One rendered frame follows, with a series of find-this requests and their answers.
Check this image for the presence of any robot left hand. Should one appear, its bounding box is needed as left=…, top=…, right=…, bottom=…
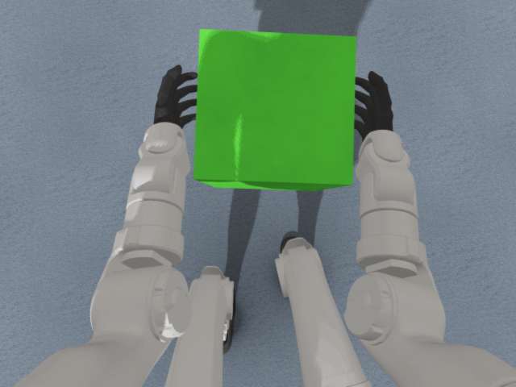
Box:
left=153, top=65, right=198, bottom=129

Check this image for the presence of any carton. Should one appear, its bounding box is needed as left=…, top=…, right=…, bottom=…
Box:
left=193, top=29, right=356, bottom=191

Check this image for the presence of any left robot upper arm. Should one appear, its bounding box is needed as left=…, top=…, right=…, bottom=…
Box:
left=14, top=265, right=193, bottom=387

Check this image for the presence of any robot right shin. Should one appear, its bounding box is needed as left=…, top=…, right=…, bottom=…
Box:
left=281, top=238, right=323, bottom=270

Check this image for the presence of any robot right foot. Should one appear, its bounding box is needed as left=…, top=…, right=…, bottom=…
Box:
left=281, top=236, right=296, bottom=253

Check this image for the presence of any right robot upper arm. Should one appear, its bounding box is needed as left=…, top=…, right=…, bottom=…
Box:
left=344, top=272, right=516, bottom=387

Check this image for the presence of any left robot forearm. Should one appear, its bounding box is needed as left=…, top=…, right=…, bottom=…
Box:
left=90, top=123, right=191, bottom=329

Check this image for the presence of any right robot forearm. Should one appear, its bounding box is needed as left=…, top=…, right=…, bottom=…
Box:
left=356, top=130, right=441, bottom=301

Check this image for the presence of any robot right hand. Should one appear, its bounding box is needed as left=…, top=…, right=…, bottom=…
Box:
left=354, top=71, right=393, bottom=143

